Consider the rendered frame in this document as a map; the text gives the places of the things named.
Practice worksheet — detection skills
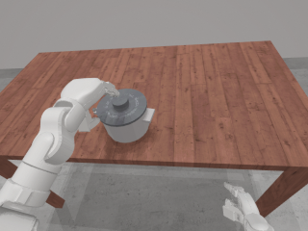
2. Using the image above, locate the knob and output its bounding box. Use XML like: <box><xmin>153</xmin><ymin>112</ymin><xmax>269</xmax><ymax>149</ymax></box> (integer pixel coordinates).
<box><xmin>112</xmin><ymin>93</ymin><xmax>129</xmax><ymax>109</ymax></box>

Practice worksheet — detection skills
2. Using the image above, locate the left robot forearm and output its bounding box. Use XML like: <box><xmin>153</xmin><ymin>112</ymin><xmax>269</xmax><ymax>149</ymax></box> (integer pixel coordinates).
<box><xmin>0</xmin><ymin>97</ymin><xmax>86</xmax><ymax>211</ymax></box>

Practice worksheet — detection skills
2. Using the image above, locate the right robot hand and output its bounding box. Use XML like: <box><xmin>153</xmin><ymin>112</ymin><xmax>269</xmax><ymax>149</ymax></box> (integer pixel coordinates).
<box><xmin>222</xmin><ymin>181</ymin><xmax>260</xmax><ymax>226</ymax></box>

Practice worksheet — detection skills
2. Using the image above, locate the right robot forearm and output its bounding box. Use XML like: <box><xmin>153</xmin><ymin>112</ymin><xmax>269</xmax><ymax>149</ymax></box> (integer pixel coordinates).
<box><xmin>244</xmin><ymin>213</ymin><xmax>274</xmax><ymax>231</ymax></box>

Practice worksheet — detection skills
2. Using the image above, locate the pot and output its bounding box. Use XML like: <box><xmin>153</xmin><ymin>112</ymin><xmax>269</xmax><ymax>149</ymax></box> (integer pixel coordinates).
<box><xmin>93</xmin><ymin>108</ymin><xmax>155</xmax><ymax>143</ymax></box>

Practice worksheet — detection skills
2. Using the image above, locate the left robot upper arm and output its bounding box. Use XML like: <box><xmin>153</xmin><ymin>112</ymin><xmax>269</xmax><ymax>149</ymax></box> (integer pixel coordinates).
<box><xmin>0</xmin><ymin>206</ymin><xmax>39</xmax><ymax>231</ymax></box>

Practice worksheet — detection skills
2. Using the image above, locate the table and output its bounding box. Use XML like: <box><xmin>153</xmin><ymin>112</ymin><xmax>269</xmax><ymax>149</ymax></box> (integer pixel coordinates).
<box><xmin>0</xmin><ymin>40</ymin><xmax>308</xmax><ymax>218</ymax></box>

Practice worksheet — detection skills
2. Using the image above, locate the left robot hand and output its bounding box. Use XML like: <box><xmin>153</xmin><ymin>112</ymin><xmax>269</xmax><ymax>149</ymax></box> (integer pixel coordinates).
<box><xmin>61</xmin><ymin>78</ymin><xmax>120</xmax><ymax>132</ymax></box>

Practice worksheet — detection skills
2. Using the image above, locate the lid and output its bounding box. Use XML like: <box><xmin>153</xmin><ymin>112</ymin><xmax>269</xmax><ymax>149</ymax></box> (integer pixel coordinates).
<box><xmin>96</xmin><ymin>89</ymin><xmax>147</xmax><ymax>127</ymax></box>

